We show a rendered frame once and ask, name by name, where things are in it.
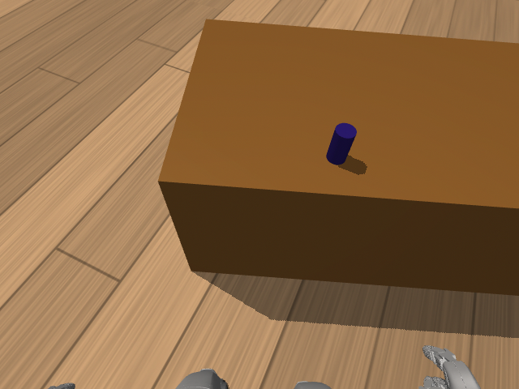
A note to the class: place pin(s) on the can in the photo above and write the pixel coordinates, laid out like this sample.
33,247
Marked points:
341,143

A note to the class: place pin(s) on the right robot hand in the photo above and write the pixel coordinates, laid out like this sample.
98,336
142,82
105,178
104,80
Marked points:
457,374

